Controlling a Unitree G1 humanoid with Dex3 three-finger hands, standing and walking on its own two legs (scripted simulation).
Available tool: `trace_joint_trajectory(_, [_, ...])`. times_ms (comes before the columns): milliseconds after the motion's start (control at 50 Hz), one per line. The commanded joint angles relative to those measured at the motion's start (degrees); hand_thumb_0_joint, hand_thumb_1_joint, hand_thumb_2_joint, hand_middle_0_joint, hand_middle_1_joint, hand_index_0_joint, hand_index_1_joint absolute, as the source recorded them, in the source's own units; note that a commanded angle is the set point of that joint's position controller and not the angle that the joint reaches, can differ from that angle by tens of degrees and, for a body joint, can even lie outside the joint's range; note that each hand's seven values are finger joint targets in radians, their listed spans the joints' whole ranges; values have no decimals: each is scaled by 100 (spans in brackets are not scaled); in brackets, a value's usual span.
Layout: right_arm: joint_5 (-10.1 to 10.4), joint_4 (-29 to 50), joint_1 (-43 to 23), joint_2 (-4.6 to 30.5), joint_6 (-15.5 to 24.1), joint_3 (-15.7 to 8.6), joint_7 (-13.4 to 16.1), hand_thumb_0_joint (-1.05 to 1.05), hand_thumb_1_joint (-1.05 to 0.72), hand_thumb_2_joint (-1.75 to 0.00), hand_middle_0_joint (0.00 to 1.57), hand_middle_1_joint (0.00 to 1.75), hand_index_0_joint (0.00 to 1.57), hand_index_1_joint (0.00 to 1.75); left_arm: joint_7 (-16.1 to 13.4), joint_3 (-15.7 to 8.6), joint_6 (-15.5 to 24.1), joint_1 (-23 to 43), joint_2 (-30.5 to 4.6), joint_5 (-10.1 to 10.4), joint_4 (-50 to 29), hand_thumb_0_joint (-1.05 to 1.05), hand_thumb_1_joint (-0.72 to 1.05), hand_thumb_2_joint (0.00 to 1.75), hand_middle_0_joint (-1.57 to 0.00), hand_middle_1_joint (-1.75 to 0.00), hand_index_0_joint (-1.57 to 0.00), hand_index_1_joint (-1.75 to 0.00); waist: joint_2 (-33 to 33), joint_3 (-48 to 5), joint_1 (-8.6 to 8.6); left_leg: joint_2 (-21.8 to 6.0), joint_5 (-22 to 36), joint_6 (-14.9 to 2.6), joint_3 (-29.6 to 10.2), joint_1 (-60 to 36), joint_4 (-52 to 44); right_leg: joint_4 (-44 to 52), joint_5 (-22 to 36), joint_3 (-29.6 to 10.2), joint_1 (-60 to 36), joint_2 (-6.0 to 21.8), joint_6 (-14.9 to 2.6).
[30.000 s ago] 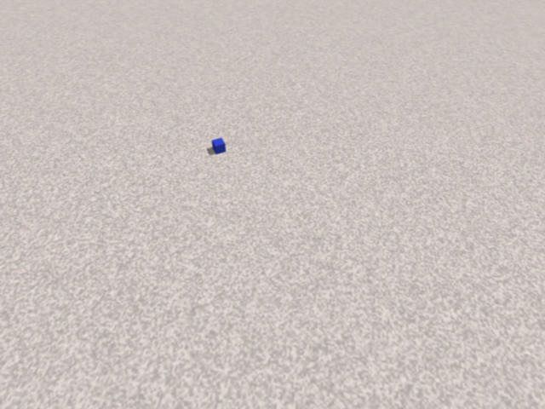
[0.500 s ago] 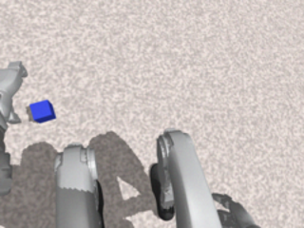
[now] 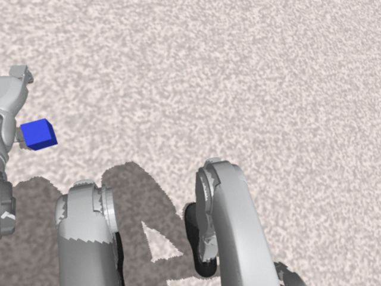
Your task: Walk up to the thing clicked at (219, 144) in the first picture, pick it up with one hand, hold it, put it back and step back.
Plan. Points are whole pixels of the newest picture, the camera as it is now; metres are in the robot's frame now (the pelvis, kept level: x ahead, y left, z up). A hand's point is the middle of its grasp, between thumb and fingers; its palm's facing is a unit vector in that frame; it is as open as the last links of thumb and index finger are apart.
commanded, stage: home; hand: left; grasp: from above
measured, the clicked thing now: (40, 134) +0.48 +0.29 -0.31
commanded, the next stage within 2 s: none
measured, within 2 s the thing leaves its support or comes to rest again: neither
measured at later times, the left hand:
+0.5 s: hand out of the picture +0.33 +0.25 +0.04, palm faces -0.29 -0.60 -0.74, open 7.9 cm
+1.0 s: hand out of the picture +0.25 +0.20 +0.26, palm faces +0.10 -0.96 -0.28, open 7.4 cm
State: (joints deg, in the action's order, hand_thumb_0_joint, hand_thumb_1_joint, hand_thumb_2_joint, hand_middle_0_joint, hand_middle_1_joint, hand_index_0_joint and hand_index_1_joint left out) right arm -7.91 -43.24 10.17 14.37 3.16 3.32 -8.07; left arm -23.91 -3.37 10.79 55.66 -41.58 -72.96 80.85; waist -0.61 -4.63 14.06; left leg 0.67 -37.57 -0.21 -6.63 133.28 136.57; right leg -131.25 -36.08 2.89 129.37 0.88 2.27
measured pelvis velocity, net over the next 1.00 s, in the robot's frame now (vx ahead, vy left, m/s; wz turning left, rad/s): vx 0.06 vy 0.00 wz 0.11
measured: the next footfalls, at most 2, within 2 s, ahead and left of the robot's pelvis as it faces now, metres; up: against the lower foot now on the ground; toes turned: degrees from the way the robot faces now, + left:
none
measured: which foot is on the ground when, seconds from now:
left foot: down 0.00-1.00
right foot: down 0.00-1.00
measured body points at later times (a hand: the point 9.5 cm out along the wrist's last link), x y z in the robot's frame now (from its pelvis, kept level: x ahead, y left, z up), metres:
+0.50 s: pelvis +0.01 +0.00 +0.16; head +0.17 +0.04 +0.57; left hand +0.35 +0.28 +0.09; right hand +0.19 -0.26 +0.05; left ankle +0.08 +0.12 -0.30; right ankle +0.11 -0.13 -0.30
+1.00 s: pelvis +0.06 +0.00 +0.33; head +0.13 +0.02 +0.77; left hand +0.24 +0.25 +0.28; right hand +0.25 -0.21 +0.25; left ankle +0.08 +0.12 -0.30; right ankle +0.11 -0.13 -0.30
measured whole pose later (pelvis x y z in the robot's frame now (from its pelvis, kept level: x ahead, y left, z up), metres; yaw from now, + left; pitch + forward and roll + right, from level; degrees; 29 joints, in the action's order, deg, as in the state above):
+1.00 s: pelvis +0.06 +0.00 +0.33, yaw +6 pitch +18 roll -3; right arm 2.4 -30.4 13.0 11.1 8.1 3.6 7.4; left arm -4.8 -1.1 -22.2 -17.2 -15.1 0.5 0.9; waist -2.0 -10.1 3.9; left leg -1.5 -31.3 0.7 -4.1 60.0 73.3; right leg -69.3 -29.5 3.5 57.5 0.7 1.0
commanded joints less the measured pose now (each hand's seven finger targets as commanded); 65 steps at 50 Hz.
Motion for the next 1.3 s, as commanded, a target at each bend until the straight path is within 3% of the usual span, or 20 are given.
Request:
trace_joint_trajectory(0, [140,126,1237,1563,2,-576,70,0,-89,-89,20,30,20,30,135,-250,-327,1432,-1360,438,-1110,0,-15,96,-23,-70,-21,-72,-1554,-4418,-234,111,915,-170,601,-3293,-1805,1553,1066,438,-2500,-210,-446])
trace_joint_trajectory(60, [302,278,1225,1509,-13,-663,52,0,-89,-90,20,30,20,30,460,-271,-370,895,-1133,863,-1639,0,7,86,-20,-54,-19,-56,-1497,-4390,-389,102,865,-162,521,-3435,-2134,1733,1006,420,-2715,-185,-450])
trace_joint_trajectory(100, [422,432,1194,1508,-55,-758,74,0,-90,-90,20,30,20,30,662,-424,-377,556,-1204,1105,-2333,0,22,82,-19,-46,-18,-47,-1459,-4720,-563,105,886,-155,465,-3674,-2363,1874,1038,383,-2976,-169,-447])
trace_joint_trajectory(140, [531,632,1154,1470,-100,-835,88,0,-90,-90,20,30,20,30,856,-470,-436,-22,-1039,1513,-3027,0,36,79,-19,-39,-18,-39,-1297,-4778,-683,95,810,-173,485,-3814,-2607,2213,972,319,-3355,-168,-430])
trace_joint_trajectory(220, [703,843,879,1299,-133,-905,184,0,-90,-90,20,30,20,30,1282,-296,-625,-946,-325,2499,-4170,0,66,86,-20,-35,-19,-35,-924,-4313,-687,49,514,-191,383,-3918,-3129,2755,821,251,-3645,-174,-382])
trace_joint_trajectory(280, [785,1000,678,1210,-158,-956,291,0,-90,-90,20,30,20,30,1532,-263,-808,-1694,-79,2996,-4897,0,88,89,-20,-30,-20,-30,-851,-4190,-830,2,472,-165,359,-4328,-3522,3116,767,190,-3965,-183,-384])
trace_joint_trajectory(380, [896,1176,343,1130,-82,-931,492,0,-90,-90,20,30,20,30,1773,-54,-1086,-2430,515,3818,-6003,0,90,90,-20,-30,-20,-30,-819,-3806,-836,-66,399,-130,286,-5026,-4137,3677,725,99,-4286,-151,-389])
trace_joint_trajectory(440, [953,1288,94,1087,18,-880,641,0,-90,-90,20,30,20,30,1780,-214,-1262,-2951,518,4243,-6482,0,90,90,-20,-30,-20,-30,-756,-3503,-945,-85,110,-124,257,-5386,-4626,4109,485,50,-4598,-140,-373])
trace_joint_trajectory(480, [979,1361,-56,1053,111,-841,738,0,-90,-90,20,30,20,30,1833,-39,-1378,-3272,853,4522,-6825,0,90,90,-20,-30,-20,-30,-848,-3382,-887,-100,33,-89,172,-5701,-4951,4293,436,41,-4718,-121,-373])
trace_joint_trajectory(500, [995,1380,-126,1062,149,-834,796,0,-90,-90,20,30,20,30,1828,-175,-1461,-3494,807,4675,-6913,0,90,90,-20,-30,-20,-30,-847,-3378,-960,-107,54,-77,137,-5920,-5081,4385,454,28,-4809,-110,-372])
trace_joint_trajectory(520, [1008,1411,-186,1019,180,-810,841,0,-90,-90,20,30,20,30,1843,-68,-1557,-3825,962,4797,-6876,0,90,90,-20,-30,-20,-30,-791,-3205,-930,-109,90,-71,158,-6002,-5185,4517,448,28,-4895,-118,-369])
trace_joint_trajectory(600, [1040,1621,-349,907,301,-732,990,0,-90,-90,20,30,20,30,1851,-74,-1869,-4359,1159,5427,-7686,0,90,90,-20,-30,-20,-30,-731,-3340,-921,-81,427,-84,236,-6558,-5561,5034,685,-38,-5631,-105,-357])
trace_joint_trajectory(660, [1058,1750,-414,820,401,-651,1106,0,-90,-90,20,30,20,30,1844,-44,-2149,-5026,1368,5899,-7834,0,90,90,-20,-30,-20,-30,-525,-2832,-882,-85,183,-97,220,-6793,-5987,5546,459,-80,-5988,-115,-333])
trace_joint_trajectory(760, [1047,1903,-297,673,565,-540,1285,0,-90,-90,20,30,20,30,1817,-126,-2509,-5777,1523,6645,-8462,0,90,90,-20,-30,-20,-30,-557,-2569,-963,-117,376,-80,169,-7586,-6696,6244,634,-108,-6782,-124,-317])
trace_joint_trajectory(840, [1055,2010,-93,537,675,-437,1474,0,-90,-90,20,30,20,30,1795,-139,-2788,-6468,1773,7005,-8781,0,90,90,-20,-30,-20,-30,-455,-2414,-972,-97,1087,-80,270,-8113,-7090,6812,1181,-95,-7607,-147,-318])
trace_joint_trajectory(880, [1046,2036,16,508,728,-373,1584,0,-90,-90,20,30,20,30,1799,-185,-2940,-6723,1883,7173,-8960,0,90,90,-20,-30,-20,-30,-486,-2244,-1027,-103,1284,-59,258,-8443,-7391,7064,1335,-81,-7897,-144,-318])
trace_joint_trajectory(920, [1032,2065,120,477,784,-339,1685,0,-90,-90,20,30,20,30,1817,-143,-3098,-6972,2057,7327,-9103,0,90,90,-20,-30,-20,-30,-504,-2005,-973,-116,1401,-38,219,-8711,-7687,7347,1435,-53,-8133,-154,-303])
trace_joint_trajectory(1020, [994,2249,309,402,949,-273,1870,0,-90,-90,20,30,20,30,1865,-247,-3397,-7782,2234,7632,-9636,0,90,90,-20,-30,-20,-30,-427,-1600,-1111,-95,1732,-30,291,-9246,-8262,7988,1745,43,-8919,-183,-265])
trace_joint_trajectory(1140, [948,2342,383,397,1123,-286,1961,0,-90,-90,20,30,20,30,2019,-216,-3536,-8417,2379,7708,-9930,0,90,90,-20,-30,-20,-30,-195,-1165,-1147,-77,2135,-48,310,-9542,-8600,8359,2033,142,-9316,-215,-261])
trace_joint_trajectory(1280, [879,2260,408,491,1265,-393,1942,0,-90,-90,20,30,20,30,2231,-113,-3508,-8411,2394,7656,-9898,0,90,90,-20,-30,-20,-30,-201,-860,-1056,-66,2308,-48,409,-9801,-8756,8519,2106,188,-9378,-228,-247])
